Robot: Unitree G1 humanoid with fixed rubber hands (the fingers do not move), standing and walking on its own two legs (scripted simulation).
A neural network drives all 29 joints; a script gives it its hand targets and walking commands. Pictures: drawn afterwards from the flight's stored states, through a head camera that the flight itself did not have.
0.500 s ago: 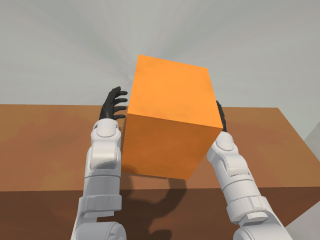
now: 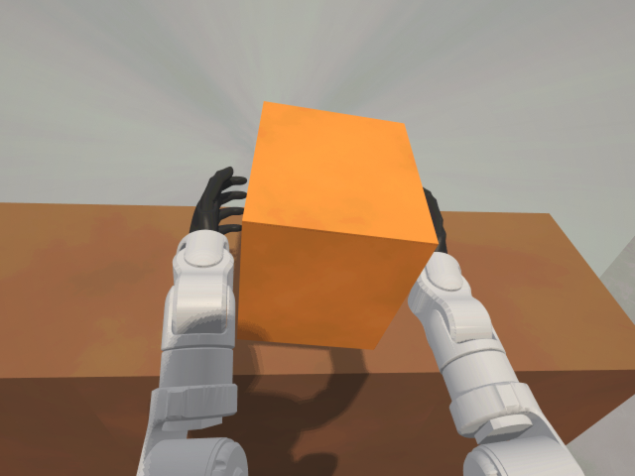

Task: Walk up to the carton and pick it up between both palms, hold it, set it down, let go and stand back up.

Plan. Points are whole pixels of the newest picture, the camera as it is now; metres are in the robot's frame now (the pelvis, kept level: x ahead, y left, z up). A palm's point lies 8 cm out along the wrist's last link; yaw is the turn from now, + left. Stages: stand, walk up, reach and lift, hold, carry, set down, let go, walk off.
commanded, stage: hold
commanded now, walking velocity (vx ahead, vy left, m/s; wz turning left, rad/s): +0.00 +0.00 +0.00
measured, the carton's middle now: (321, 230) +0.38 +0.01 +0.16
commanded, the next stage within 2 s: none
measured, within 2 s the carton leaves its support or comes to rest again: neither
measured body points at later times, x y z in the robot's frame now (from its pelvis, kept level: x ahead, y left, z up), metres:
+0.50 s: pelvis -0.01 +0.00 +0.00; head -0.04 +0.03 +0.45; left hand +0.37 +0.14 +0.19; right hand +0.36 -0.12 +0.17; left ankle +0.04 +0.12 -0.75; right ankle +0.00 -0.10 -0.75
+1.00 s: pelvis -0.01 +0.00 +0.00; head -0.04 +0.03 +0.45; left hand +0.37 +0.15 +0.18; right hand +0.36 -0.12 +0.17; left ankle +0.04 +0.12 -0.75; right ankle +0.00 -0.10 -0.75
